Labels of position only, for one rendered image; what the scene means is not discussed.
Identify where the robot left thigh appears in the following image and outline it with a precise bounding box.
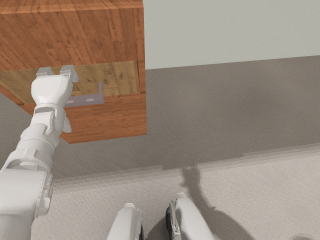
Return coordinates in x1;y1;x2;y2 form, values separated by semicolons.
106;207;142;240

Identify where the robot left upper arm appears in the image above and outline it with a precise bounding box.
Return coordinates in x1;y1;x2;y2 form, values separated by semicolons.
0;168;53;240

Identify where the left robot forearm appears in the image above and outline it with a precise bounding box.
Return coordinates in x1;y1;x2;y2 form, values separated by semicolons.
0;103;65;175

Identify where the robot right shin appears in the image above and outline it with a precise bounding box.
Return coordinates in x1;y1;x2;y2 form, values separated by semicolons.
170;193;193;240

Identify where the handle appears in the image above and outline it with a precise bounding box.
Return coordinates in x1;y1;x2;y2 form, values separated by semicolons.
64;82;105;108

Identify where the robot left hand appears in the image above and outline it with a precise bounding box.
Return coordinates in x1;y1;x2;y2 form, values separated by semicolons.
31;64;79;133

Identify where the drawer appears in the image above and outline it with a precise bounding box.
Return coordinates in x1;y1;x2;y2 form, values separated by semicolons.
0;60;139;104

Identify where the cabinet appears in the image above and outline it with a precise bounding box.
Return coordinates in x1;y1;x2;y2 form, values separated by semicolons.
0;0;147;144

